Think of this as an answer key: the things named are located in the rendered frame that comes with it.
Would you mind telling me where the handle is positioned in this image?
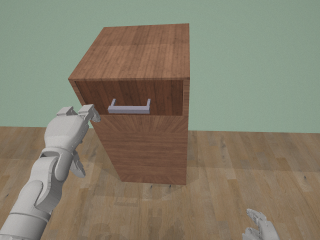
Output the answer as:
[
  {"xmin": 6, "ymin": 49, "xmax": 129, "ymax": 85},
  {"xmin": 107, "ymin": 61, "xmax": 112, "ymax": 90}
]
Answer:
[{"xmin": 107, "ymin": 98, "xmax": 151, "ymax": 114}]

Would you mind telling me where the left robot hand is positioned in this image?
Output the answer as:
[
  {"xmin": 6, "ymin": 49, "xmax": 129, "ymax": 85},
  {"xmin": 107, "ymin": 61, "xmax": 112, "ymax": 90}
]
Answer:
[{"xmin": 44, "ymin": 104, "xmax": 101, "ymax": 178}]

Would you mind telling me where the cabinet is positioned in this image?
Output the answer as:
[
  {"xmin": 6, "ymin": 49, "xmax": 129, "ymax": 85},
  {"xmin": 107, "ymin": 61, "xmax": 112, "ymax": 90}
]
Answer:
[{"xmin": 68, "ymin": 23, "xmax": 190, "ymax": 185}]

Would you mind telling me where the drawer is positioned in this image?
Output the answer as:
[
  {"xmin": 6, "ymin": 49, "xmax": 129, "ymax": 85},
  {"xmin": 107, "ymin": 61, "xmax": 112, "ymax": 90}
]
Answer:
[{"xmin": 76, "ymin": 80, "xmax": 184, "ymax": 116}]

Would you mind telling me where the right robot hand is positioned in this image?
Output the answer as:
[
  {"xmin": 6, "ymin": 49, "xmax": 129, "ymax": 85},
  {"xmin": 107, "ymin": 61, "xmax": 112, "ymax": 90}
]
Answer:
[{"xmin": 242, "ymin": 208, "xmax": 280, "ymax": 240}]

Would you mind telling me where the left robot forearm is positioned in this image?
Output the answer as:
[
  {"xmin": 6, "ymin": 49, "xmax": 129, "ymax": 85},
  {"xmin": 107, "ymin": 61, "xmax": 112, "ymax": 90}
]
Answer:
[{"xmin": 0, "ymin": 147, "xmax": 74, "ymax": 240}]

